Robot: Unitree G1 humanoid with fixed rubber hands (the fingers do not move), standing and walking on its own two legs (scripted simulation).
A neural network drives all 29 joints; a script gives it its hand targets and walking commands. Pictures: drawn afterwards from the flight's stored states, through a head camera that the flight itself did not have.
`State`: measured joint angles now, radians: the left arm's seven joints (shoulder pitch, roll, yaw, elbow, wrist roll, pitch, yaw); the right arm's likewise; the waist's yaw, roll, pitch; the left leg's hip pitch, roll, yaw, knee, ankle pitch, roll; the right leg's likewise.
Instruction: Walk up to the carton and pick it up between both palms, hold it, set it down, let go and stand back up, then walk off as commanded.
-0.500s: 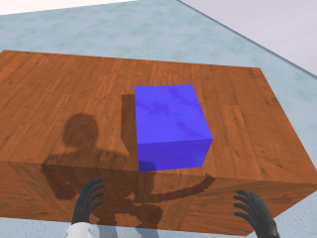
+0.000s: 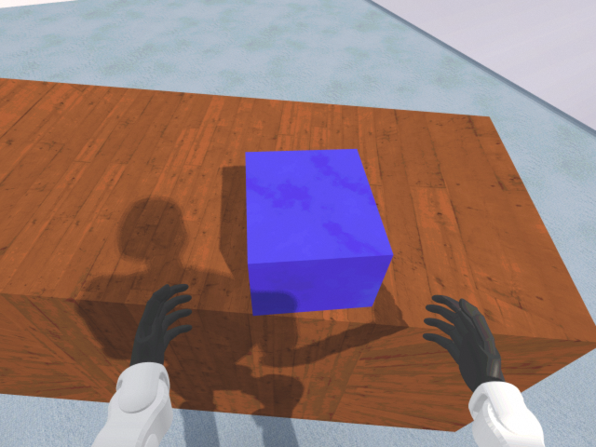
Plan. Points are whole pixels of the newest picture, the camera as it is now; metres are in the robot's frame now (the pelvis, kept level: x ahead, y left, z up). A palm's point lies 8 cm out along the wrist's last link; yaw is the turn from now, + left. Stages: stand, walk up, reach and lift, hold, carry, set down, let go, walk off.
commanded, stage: reach and lift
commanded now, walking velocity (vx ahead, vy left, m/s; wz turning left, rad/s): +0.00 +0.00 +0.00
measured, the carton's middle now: (307, 228) +0.46 +0.04 -0.02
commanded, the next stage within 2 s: none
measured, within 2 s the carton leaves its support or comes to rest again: neither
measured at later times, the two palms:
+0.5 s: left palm (160, 283) +0.27 +0.22 +0.06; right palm (471, 296) +0.31 -0.19 +0.05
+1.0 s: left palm (163, 238) +0.33 +0.23 +0.08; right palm (451, 232) +0.40 -0.17 +0.08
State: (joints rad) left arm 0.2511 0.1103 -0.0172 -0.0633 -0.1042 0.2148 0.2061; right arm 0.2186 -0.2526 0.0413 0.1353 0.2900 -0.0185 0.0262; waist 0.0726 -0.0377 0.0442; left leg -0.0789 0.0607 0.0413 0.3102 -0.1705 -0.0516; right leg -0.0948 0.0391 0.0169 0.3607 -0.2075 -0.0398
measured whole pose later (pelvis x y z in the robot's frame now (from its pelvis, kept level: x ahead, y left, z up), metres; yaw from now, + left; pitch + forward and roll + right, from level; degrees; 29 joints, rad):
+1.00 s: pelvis -0.01 +0.00 +0.00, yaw -2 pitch +6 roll +0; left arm -0.38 0.12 0.18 0.14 -0.14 0.49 0.14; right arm -0.53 -0.38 0.09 0.51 0.38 0.15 -0.04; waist 0.11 0.00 0.01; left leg -0.29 0.07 0.05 0.33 -0.15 -0.05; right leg -0.30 0.05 0.05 0.35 -0.16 -0.04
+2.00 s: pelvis +0.00 +0.01 -0.02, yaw +0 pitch +24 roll -1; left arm -0.74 0.08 0.20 1.04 -0.06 -0.19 0.13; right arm -0.87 -0.28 0.04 1.23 0.25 -0.25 0.00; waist 0.13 0.01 -0.20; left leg -0.72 0.07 0.00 0.49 -0.19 -0.04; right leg -0.68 0.06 0.00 0.43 -0.17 -0.03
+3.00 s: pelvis +0.00 +0.01 -0.02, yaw +0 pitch +23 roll +0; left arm -0.77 -0.06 0.53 1.10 0.29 -0.38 0.13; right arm -0.83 -0.03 -0.50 1.15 -0.40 -0.38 -0.04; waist 0.09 0.01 -0.14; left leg -0.67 0.06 0.04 0.45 -0.17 -0.04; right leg -0.67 0.04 0.02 0.45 -0.18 -0.03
